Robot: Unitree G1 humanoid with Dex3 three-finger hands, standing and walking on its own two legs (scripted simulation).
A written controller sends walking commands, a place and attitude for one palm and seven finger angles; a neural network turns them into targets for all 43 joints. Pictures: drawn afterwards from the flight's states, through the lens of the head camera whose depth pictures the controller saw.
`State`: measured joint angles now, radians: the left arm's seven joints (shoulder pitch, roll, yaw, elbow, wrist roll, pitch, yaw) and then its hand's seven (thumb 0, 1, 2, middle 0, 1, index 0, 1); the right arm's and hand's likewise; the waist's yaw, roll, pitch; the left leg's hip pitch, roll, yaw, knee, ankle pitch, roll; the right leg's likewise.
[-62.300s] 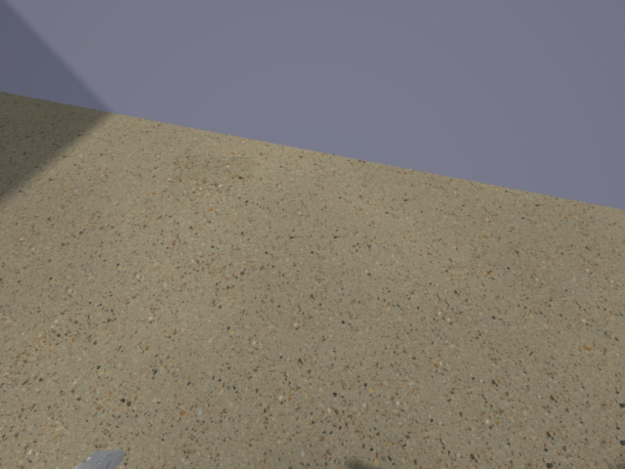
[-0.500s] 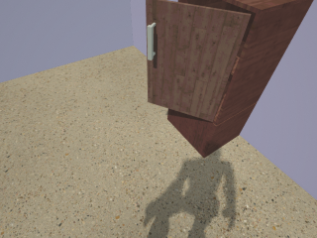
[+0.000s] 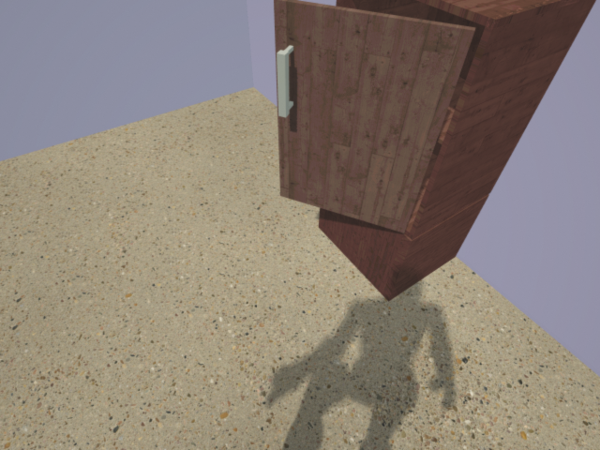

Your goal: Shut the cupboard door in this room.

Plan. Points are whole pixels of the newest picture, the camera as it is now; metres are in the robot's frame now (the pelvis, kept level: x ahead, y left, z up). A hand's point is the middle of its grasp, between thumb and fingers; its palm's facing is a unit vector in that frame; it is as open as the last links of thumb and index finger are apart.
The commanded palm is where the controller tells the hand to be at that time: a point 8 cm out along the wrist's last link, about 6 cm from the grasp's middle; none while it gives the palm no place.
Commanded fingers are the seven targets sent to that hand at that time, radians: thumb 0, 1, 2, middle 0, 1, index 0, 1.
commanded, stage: walk to a spot facing it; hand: left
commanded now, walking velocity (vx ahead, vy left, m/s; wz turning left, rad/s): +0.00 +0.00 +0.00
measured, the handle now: (286, 82) +0.91 +0.08 +0.05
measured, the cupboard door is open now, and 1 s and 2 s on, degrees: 33 33 33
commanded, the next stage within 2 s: turn to face it in 1.74 s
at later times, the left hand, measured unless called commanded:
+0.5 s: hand out of the picture +0.00 +0.22 -0.20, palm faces +0.22 -0.95 -0.24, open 7.3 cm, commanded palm none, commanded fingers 0.00 0.90 0.90 -0.20 -0.30 -0.20 -0.30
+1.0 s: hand out of the picture -0.05 +0.18 -0.17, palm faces +0.52 -0.80 -0.28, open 7.4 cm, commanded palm none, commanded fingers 0.00 0.90 0.90 -0.20 -0.30 -0.20 -0.30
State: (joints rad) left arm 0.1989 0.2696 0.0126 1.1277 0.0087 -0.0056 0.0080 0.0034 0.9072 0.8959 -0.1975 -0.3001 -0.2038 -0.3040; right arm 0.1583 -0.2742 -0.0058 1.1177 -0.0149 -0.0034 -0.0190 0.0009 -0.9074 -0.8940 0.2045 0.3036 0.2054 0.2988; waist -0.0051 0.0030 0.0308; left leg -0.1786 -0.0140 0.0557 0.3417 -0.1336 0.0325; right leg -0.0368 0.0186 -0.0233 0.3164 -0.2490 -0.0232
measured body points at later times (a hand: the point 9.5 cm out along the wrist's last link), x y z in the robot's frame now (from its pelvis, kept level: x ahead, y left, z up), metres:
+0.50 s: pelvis +0.00 +0.02 -0.03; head +0.04 +0.04 +0.42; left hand -0.01 +0.27 -0.18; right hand +0.07 -0.22 -0.17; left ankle +0.03 +0.12 -0.75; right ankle -0.04 -0.11 -0.70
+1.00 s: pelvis +0.00 -0.03 -0.01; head +0.05 -0.01 +0.43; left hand -0.07 +0.22 -0.15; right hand +0.21 -0.23 -0.15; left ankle -0.06 +0.09 -0.71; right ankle +0.05 -0.15 -0.75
